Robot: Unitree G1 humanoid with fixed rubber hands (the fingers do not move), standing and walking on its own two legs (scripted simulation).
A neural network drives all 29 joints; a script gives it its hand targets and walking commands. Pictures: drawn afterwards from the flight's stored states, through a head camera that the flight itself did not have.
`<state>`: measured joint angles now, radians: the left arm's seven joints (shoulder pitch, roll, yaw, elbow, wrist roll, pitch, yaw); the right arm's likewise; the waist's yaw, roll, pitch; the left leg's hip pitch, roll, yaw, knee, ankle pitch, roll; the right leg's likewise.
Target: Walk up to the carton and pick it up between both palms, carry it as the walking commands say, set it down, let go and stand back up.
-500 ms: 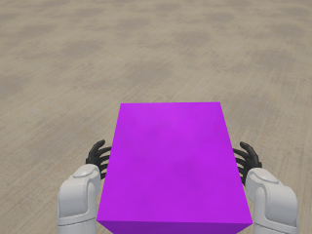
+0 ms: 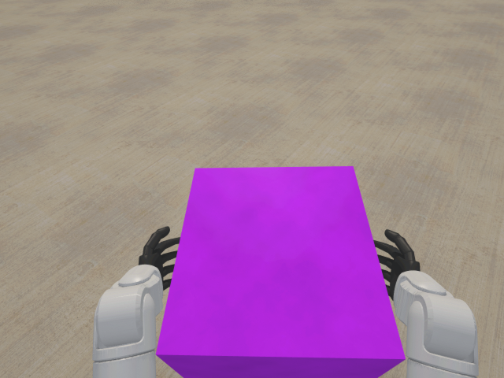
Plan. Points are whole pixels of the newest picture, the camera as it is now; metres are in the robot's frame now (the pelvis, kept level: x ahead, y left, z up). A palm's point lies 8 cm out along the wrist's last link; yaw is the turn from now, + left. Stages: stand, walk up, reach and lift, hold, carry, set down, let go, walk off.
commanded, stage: carry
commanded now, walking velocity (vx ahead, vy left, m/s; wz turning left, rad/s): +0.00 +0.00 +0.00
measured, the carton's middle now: (274, 276) +0.30 -0.01 +0.00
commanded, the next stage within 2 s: hold in 0.46 s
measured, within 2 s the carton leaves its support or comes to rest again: neither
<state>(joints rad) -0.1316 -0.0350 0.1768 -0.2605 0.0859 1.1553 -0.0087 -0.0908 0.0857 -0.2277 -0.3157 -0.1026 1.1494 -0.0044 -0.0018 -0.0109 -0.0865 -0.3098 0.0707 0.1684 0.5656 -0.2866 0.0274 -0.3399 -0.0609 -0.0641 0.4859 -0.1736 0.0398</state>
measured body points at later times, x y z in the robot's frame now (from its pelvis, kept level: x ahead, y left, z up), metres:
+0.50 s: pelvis +0.00 +0.00 +0.00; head -0.02 +0.01 +0.45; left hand +0.28 +0.18 +0.05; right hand +0.27 -0.19 +0.06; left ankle +0.01 +0.10 -0.73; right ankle +0.05 -0.15 -0.73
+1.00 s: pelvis +0.01 -0.03 +0.01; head -0.04 -0.04 +0.46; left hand +0.31 +0.18 +0.05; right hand +0.33 -0.19 +0.04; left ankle +0.01 +0.09 -0.73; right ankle +0.05 -0.15 -0.73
